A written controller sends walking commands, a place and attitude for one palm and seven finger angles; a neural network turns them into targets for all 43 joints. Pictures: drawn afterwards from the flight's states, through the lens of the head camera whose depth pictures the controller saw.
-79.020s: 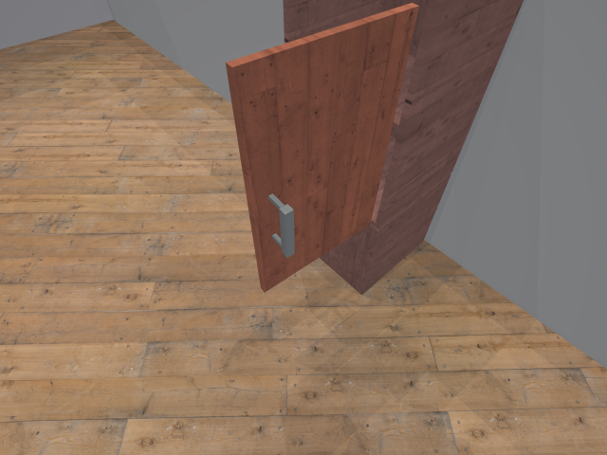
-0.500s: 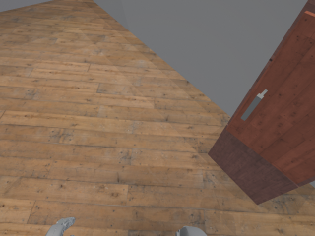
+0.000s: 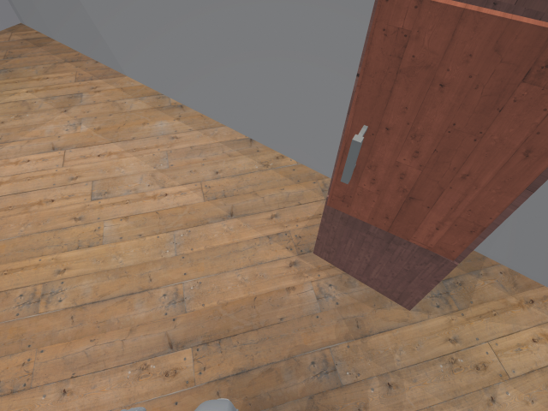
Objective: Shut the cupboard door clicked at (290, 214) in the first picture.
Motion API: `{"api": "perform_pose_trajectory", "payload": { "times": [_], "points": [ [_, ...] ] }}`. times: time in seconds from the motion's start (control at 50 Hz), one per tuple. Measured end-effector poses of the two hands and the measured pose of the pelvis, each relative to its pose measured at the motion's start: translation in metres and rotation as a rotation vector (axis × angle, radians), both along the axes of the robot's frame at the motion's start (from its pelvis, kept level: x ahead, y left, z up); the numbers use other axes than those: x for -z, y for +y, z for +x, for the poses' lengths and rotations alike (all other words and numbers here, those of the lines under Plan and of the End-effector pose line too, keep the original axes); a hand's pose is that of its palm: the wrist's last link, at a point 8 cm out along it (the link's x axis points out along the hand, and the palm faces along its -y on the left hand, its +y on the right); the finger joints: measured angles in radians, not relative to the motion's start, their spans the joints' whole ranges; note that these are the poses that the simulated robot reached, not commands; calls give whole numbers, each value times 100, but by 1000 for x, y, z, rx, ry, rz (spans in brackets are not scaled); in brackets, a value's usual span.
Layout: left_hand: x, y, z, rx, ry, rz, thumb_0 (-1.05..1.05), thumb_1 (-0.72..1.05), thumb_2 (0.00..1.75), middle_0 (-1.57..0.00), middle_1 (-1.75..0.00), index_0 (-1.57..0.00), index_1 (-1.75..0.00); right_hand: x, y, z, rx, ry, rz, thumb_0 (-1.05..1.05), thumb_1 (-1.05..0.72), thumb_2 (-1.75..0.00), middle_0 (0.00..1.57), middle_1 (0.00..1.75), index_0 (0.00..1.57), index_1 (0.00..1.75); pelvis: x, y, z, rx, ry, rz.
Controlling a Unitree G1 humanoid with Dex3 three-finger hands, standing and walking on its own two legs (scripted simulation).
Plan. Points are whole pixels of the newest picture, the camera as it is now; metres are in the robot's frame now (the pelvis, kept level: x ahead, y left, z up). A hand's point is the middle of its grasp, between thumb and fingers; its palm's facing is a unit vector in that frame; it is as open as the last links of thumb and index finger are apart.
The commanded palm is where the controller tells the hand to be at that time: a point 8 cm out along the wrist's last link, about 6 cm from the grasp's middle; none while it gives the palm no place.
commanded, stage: turn to face it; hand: left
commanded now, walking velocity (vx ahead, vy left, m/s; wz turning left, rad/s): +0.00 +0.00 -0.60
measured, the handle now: (354, 155) +0.66 -0.15 -0.08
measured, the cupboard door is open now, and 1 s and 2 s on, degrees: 5 5 5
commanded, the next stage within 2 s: take the last steps up to it in 0.68 s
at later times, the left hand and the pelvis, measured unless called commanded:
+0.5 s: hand (185, 382) +0.18 +0.16 -0.15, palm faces -0.29 -0.92 -0.27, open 7.4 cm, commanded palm none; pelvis +0.01 +0.00 -0.01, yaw -17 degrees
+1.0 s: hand (197, 380) +0.18 +0.14 -0.16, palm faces -0.42 -0.89 -0.18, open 7.4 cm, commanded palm none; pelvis +0.04 +0.00 +0.01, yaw -26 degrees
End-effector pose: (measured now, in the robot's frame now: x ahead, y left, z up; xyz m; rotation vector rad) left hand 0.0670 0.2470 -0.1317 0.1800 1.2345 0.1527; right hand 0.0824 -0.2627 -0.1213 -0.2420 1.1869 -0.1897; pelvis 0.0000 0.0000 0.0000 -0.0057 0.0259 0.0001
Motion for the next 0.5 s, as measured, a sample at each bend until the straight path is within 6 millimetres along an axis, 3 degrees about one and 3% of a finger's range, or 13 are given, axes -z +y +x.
{"api": "perform_pose_trajectory", "payload": {
  "times": [0.08, 0.24, 0.32, 0.42, 0.5],
  "points": [
    [15, 17, 7, 21, 28, -19, 1, 90, 90, -20, -30, -20, -30, -5, 16, 0, 13, -48, -25, 0, -91, -89, 20, 30, 20, 30, 6, 15, 3, 57, 5, -15],
    [-1, 26, 48, 125, 12, -21, 1, 91, 90, -20, -30, -20, -30, -18, 29, -37, 97, -5, -21, 0, -91, -89, 20, 30, 20, 30, -10, 21, 6, 158, -9, -48],
    [-7, 13, 75, 198, -16, -8, 1, 91, 90, -19, -30, -20, -30, -11, 23, -64, 175, 26, -2, 0, -91, -89, 20, 30, 21, 30, -9, 17, 6, 206, -10, -47],
    [-11, -18, 108, 298, -79, 23, 1, 91, 90, -19, -30, -20, -30, 12, 5, -101, 277, 70, 34, 0, -91, -89, 20, 30, 21, 30, 3, 0, 7, 257, -12, -17],
    [-14, -39, 115, 345, -108, 42, 1, 91, 90, -19, -30, -20, -30, 25, -8, -121, 343, 117, 40, 0, -91, -89, 20, 30, 20, 30, 7, -5, 6, 291, -10, -14]
  ]
}}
